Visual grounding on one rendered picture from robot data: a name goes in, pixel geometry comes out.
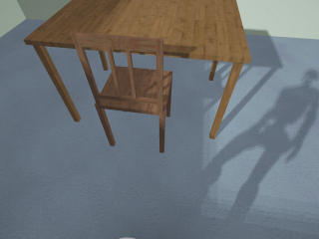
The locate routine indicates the chair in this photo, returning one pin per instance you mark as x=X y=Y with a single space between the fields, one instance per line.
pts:
x=128 y=89

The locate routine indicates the table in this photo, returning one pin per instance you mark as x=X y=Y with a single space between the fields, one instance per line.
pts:
x=191 y=29

